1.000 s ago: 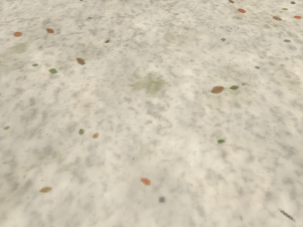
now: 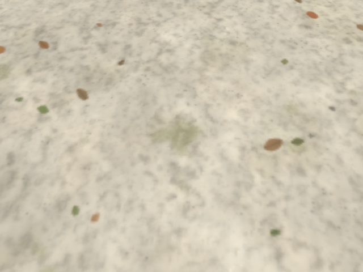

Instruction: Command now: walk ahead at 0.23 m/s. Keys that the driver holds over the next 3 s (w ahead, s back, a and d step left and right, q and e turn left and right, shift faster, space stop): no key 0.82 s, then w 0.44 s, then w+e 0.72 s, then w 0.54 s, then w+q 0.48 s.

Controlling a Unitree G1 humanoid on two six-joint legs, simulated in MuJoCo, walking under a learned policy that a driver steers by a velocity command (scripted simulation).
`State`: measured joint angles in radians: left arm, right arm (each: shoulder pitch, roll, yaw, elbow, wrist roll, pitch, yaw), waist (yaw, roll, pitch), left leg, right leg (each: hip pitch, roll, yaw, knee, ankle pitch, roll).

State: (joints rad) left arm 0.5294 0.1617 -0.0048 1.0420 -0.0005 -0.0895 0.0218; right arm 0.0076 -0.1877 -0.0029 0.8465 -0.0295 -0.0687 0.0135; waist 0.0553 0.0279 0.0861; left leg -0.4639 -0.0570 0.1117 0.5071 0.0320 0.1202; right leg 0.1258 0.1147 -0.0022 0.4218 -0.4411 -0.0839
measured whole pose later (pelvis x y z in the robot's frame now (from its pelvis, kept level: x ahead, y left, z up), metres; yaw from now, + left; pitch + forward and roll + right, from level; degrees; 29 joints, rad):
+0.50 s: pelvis +0.09 -0.01 +0.02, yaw +0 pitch -1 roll +0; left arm 0.29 0.14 -0.01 1.08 0.02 0.00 0.04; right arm 0.31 -0.17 0.00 1.05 -0.01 -0.02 -0.02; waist -0.03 0.02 0.01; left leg -0.24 -0.07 0.08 0.41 -0.16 0.09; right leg -0.20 0.00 0.00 0.48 -0.25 -0.01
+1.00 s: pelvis +0.13 -0.03 +0.02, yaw +1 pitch -1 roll -1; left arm 0.40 0.14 0.02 1.14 0.02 -0.02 0.03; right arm 0.35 -0.14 0.00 1.12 -0.03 -0.01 -0.01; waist 0.01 -0.01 -0.01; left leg -0.28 -0.03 0.06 0.65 -0.39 0.08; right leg -0.12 0.04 -0.02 0.45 -0.31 -0.07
